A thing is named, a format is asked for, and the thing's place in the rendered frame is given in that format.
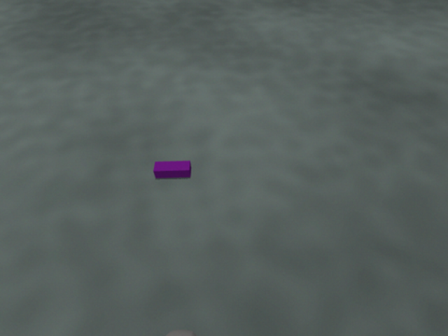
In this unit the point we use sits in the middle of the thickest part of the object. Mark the carton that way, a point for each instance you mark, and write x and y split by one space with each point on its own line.
172 169

